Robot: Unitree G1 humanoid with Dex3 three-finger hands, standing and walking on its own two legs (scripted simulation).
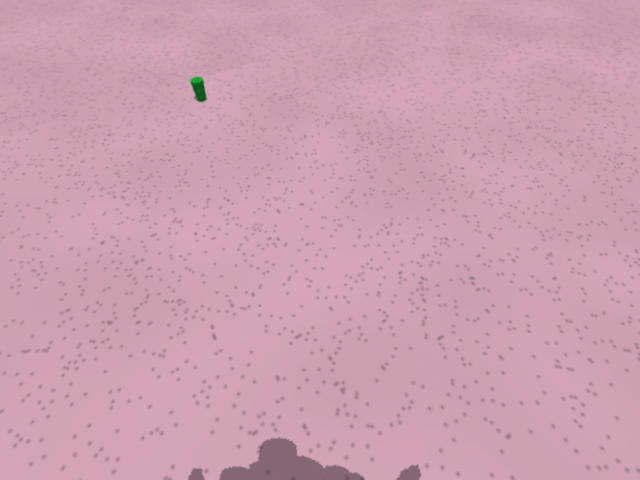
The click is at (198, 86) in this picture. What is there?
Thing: tapered cup
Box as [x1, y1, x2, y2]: [190, 77, 205, 101]
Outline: 194,77 190,80 191,84 193,86 197,99 199,101 202,101 205,99 204,88 202,83 203,82 200,77
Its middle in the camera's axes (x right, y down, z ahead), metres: -0.72 -0.89 +2.28
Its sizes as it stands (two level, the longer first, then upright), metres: 0.071 0.071 0.124
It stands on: the floor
